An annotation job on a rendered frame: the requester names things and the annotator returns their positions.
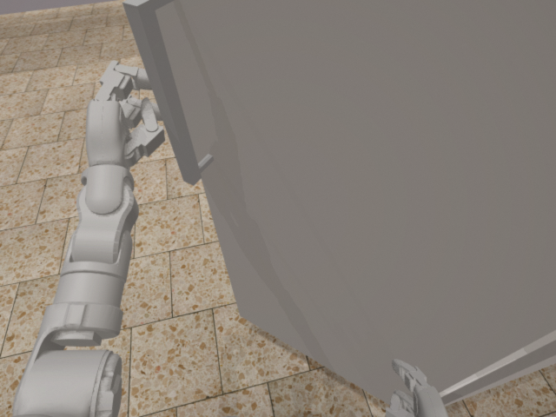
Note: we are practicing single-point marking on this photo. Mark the left robot forearm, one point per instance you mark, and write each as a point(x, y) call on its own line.
point(86, 308)

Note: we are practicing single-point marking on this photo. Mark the fridge door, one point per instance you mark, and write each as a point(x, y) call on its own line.
point(384, 175)

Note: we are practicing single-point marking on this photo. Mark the handle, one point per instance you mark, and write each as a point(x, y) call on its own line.
point(145, 27)

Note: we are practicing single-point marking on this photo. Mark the robot left hand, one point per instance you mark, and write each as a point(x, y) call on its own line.
point(108, 121)

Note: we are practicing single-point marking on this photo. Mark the left robot upper arm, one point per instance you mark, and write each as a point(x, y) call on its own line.
point(73, 383)

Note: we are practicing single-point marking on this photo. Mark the robot right hand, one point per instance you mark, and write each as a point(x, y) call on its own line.
point(426, 402)

